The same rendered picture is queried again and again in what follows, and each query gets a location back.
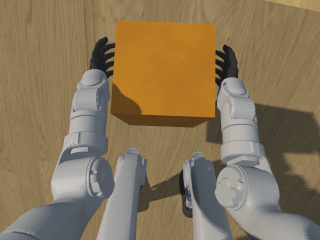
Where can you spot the carton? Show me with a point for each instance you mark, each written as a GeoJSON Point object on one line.
{"type": "Point", "coordinates": [164, 73]}

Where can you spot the robot right shin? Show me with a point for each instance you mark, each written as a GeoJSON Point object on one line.
{"type": "Point", "coordinates": [188, 193]}

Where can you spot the right robot foot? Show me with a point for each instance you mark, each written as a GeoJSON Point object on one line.
{"type": "Point", "coordinates": [187, 211]}

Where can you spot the right robot hand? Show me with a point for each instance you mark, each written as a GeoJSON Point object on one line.
{"type": "Point", "coordinates": [229, 66]}

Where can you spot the robot left upper arm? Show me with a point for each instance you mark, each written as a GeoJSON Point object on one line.
{"type": "Point", "coordinates": [79, 187]}

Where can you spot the left robot forearm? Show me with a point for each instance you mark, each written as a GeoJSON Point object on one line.
{"type": "Point", "coordinates": [88, 119]}

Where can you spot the right robot forearm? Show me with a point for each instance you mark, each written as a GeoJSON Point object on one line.
{"type": "Point", "coordinates": [239, 127]}

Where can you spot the robot right upper arm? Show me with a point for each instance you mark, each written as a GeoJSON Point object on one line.
{"type": "Point", "coordinates": [251, 197]}

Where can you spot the left robot hand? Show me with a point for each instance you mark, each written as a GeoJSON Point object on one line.
{"type": "Point", "coordinates": [99, 58]}

